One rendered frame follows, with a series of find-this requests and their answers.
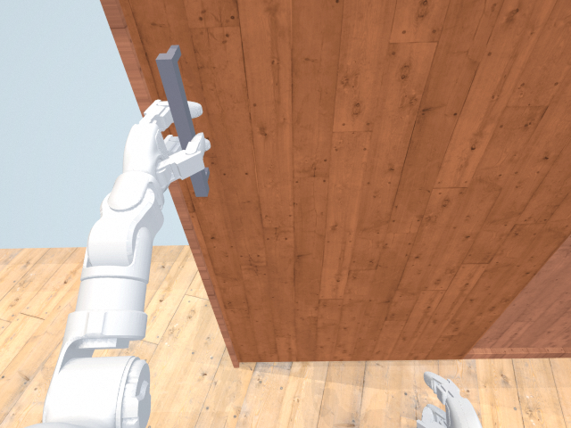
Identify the robot right hand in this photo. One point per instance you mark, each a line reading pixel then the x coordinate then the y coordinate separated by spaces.
pixel 459 411

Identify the robot left forearm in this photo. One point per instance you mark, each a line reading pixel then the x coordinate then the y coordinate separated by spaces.
pixel 111 301

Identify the handle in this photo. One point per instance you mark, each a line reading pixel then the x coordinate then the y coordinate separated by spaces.
pixel 167 64

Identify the wardrobe door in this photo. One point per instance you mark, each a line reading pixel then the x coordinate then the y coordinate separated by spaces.
pixel 540 316
pixel 386 176

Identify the robot left hand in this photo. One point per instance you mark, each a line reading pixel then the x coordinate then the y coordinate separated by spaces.
pixel 146 151

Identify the left robot upper arm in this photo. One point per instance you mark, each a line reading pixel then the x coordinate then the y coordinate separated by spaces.
pixel 103 392

